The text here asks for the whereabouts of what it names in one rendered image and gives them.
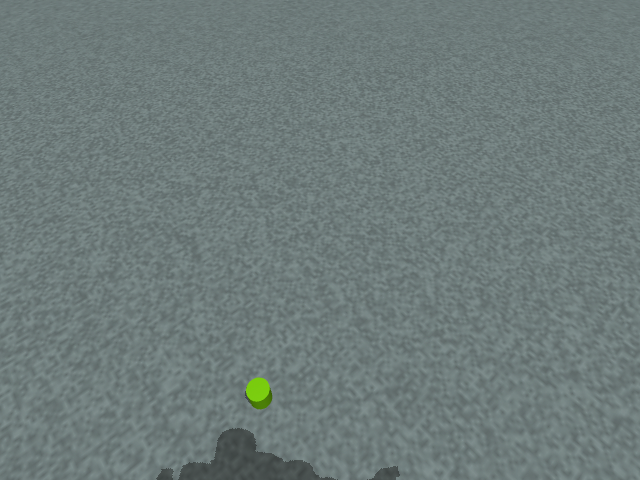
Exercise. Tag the tin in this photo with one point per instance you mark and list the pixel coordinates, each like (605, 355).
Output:
(259, 393)

